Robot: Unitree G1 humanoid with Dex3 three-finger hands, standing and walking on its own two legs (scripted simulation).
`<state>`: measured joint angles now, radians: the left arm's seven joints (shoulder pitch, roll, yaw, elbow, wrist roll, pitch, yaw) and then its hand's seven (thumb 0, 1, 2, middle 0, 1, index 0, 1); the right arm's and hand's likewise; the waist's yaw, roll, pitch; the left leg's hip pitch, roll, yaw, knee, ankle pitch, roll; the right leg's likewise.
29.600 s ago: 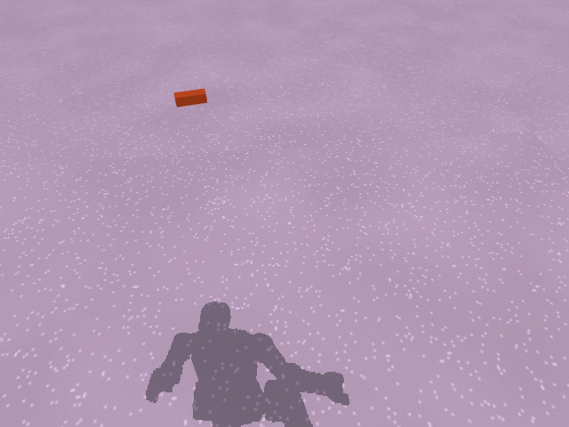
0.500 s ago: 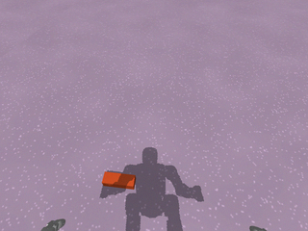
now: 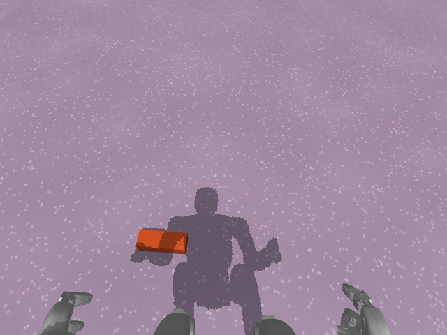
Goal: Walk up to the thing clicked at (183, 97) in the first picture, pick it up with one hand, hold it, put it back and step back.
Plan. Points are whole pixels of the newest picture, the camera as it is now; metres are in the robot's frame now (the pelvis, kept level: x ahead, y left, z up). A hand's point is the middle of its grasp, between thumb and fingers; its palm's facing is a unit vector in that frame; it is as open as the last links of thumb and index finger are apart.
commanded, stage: rise first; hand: left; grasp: from above
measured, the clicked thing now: (163, 242) +0.48 +0.24 -0.68
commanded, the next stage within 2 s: none
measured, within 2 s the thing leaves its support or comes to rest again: neither
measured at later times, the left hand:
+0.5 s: hand out of the picture +0.13 +0.26 -0.18, palm faces -0.17 -0.87 -0.47, open 14.2 cm
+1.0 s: hand (116, 288) +0.25 +0.29 -0.36, palm faces -0.48 -0.45 -0.75, open 14.2 cm
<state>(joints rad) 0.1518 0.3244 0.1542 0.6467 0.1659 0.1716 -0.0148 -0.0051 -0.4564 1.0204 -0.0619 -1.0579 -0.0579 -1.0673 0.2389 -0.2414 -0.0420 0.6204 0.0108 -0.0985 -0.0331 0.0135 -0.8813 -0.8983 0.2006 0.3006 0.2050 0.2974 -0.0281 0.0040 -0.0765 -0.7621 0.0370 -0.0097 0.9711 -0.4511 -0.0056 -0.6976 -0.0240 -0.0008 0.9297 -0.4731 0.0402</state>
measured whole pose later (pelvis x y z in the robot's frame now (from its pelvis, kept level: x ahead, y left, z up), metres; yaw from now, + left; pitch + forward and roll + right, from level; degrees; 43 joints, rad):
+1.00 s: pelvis -0.07 -0.01 -0.23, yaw -2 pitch +34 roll -4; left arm -0.33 0.56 0.17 0.79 0.72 -0.17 0.02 -0.01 -0.59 1.04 -0.10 -1.05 -0.08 -1.07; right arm 0.07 -0.29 -0.07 0.66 -0.02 -0.15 0.04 0.01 -0.92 -0.91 0.20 0.30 0.20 0.30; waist -0.02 0.01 -0.15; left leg -1.84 0.04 -0.08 1.90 -0.66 -0.02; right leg -1.76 0.00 -0.01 1.88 -0.72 0.04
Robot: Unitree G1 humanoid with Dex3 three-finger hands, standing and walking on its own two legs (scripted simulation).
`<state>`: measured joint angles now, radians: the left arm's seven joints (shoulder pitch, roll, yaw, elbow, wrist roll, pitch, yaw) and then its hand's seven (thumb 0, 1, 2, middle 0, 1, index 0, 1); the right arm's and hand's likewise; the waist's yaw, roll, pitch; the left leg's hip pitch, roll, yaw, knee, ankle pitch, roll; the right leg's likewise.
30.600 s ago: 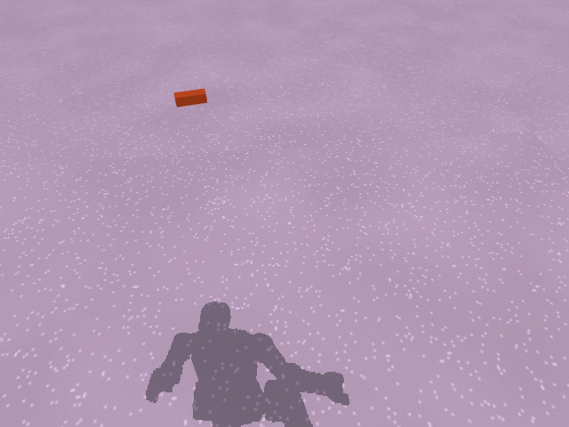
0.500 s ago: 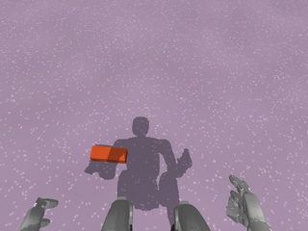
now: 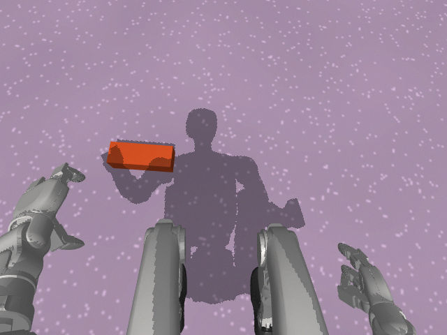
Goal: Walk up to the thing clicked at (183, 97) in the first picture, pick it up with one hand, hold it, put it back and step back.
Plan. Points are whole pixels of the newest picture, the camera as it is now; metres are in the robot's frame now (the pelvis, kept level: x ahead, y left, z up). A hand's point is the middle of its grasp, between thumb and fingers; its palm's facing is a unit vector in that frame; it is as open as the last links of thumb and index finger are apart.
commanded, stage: rise first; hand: left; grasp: from above
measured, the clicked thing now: (142, 157) +0.53 +0.27 -0.46
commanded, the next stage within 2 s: none
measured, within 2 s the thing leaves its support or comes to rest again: neither
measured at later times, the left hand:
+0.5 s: hand (95, 178) +0.41 +0.32 -0.25, palm faces -0.49 -0.12 -0.86, open 14.2 cm
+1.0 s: hand (102, 167) +0.45 +0.33 -0.30, palm faces -0.47 +0.01 -0.88, open 14.3 cm
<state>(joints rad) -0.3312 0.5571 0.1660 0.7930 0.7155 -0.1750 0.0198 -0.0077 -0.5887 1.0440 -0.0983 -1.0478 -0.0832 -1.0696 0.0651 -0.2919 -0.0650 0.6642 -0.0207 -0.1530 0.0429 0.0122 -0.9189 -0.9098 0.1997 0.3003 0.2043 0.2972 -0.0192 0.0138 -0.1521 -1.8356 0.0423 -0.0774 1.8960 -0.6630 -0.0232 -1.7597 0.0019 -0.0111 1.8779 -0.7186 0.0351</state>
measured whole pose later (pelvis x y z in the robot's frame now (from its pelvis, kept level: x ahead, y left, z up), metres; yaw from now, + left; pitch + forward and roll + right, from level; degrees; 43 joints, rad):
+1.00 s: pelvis -0.02 +0.01 -0.15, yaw -7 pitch +33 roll -10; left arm -0.93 0.94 0.16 1.34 1.34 -0.43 0.28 0.00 -0.54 1.02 -0.07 -0.98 -0.07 -0.99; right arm 0.08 -0.25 0.07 0.72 -0.17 0.06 0.12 0.00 -0.90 -0.91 0.20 0.30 0.21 0.30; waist -0.19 -0.04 -0.02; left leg -2.32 0.03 -0.19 2.40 -0.67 -0.01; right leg -2.18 0.05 -0.07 2.31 -0.72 0.06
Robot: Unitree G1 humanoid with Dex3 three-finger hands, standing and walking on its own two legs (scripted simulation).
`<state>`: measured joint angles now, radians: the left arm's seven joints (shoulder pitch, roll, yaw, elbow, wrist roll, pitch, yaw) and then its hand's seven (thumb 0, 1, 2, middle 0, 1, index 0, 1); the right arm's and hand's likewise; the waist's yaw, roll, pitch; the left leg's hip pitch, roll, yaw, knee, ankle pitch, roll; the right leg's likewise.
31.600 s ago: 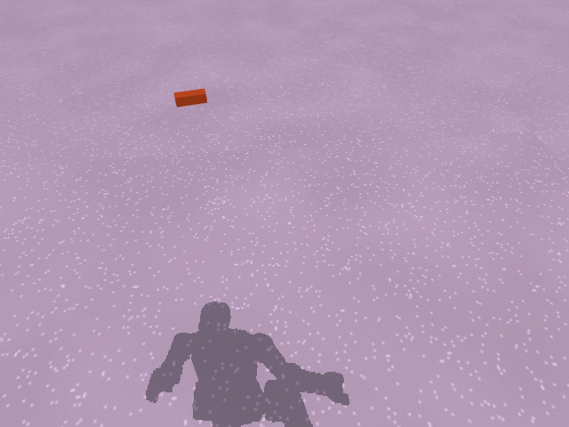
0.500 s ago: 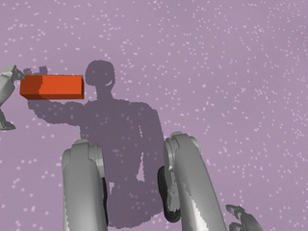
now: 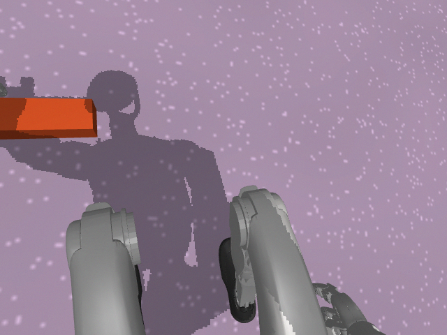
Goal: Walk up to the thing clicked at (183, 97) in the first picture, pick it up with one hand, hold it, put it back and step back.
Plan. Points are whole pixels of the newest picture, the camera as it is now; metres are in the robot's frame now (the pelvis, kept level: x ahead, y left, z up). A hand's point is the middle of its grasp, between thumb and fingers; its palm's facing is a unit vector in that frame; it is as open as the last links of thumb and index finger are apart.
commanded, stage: rise first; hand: left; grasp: from above
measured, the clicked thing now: (46, 119) +0.52 +0.32 -0.31
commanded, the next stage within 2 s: approach in 1.80 s
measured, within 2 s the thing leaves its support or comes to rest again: neither
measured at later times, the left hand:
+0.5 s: hand out of the picture +0.45 +0.37 -0.17, palm faces -0.46 -0.06 -0.89, open 14.2 cm
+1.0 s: hand out of the picture +0.46 +0.36 -0.18, palm faces -0.45 -0.05 -0.89, open 14.1 cm
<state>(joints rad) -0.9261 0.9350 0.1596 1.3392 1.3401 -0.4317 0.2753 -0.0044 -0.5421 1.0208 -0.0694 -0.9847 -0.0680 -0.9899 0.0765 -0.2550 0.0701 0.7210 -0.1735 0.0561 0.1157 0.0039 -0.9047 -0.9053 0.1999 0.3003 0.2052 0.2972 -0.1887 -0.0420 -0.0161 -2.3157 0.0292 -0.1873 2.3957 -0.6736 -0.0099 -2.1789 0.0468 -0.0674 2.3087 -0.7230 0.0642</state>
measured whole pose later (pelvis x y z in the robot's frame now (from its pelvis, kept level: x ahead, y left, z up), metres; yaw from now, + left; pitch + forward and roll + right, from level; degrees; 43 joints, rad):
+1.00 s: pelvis +0.00 +0.00 -0.02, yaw -2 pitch +32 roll -12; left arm -1.01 1.00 0.14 1.42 1.34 -0.39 0.30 0.00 -0.55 1.01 -0.08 -1.05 -0.08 -1.05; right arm 0.10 -0.27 0.14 0.70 -0.18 0.04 0.13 0.00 -0.92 -0.91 0.20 0.30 0.20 0.30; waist -0.25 -0.06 0.03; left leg -2.36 0.03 -0.22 2.46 -0.68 -0.01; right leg -2.21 0.06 -0.09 2.35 -0.72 0.07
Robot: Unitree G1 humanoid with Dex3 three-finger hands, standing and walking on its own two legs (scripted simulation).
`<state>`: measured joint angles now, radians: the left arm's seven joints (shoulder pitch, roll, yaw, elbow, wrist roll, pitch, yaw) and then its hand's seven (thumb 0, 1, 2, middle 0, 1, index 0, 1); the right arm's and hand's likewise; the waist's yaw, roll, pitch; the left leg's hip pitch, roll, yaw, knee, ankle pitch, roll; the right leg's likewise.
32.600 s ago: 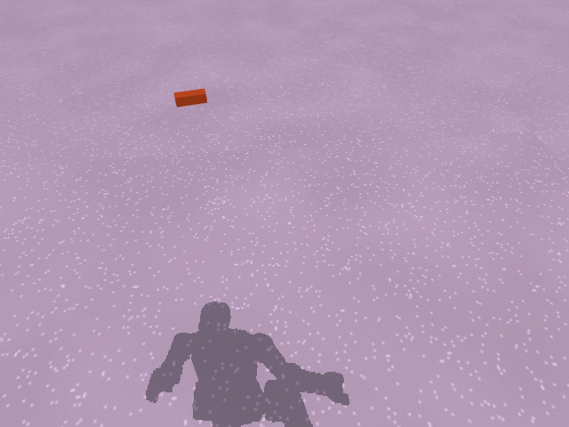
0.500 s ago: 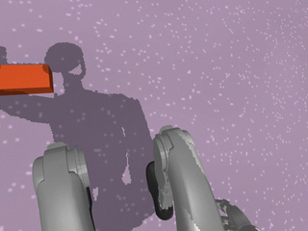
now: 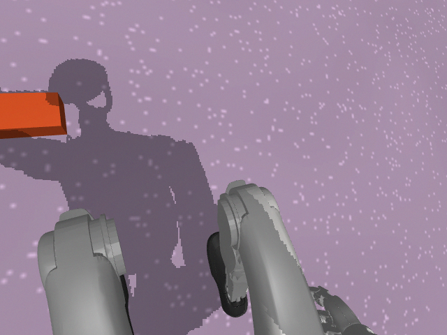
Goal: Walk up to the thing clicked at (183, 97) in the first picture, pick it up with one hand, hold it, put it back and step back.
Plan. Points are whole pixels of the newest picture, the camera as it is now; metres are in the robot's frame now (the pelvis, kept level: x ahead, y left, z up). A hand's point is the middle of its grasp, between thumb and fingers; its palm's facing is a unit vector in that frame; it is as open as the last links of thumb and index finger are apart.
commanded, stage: rise first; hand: left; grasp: from above
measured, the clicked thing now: (5, 116) +0.51 +0.34 -0.29
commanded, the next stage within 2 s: approach in 0.80 s
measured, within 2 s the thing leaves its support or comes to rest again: neither
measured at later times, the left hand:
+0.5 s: hand out of the picture +0.45 +0.38 -0.17, palm faces -0.46 -0.07 -0.89, open 14.1 cm
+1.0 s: hand out of the picture +0.45 +0.37 -0.16, palm faces -0.46 -0.05 -0.88, open 14.1 cm
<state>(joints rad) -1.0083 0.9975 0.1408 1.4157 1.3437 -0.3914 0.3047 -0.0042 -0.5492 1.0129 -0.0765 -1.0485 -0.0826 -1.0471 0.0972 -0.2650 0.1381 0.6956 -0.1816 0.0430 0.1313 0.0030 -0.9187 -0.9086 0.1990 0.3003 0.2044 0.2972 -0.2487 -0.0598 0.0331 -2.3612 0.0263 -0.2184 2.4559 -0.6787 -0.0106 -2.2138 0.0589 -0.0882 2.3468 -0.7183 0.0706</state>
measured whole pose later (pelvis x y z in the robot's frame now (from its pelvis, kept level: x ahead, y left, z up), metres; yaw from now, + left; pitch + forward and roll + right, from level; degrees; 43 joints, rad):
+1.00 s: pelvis +0.00 +0.00 +0.00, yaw +0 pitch +32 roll -13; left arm -1.03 1.00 0.09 1.42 1.34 -0.38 0.28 0.00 -0.55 1.02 -0.08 -1.06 -0.09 -1.06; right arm 0.11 -0.27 0.16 0.67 -0.16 0.04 0.13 0.00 -0.92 -0.91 0.20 0.30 0.20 0.30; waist -0.26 -0.05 0.02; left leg -2.36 0.02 -0.22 2.45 -0.66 0.00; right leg -2.21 0.06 -0.09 2.33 -0.70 0.07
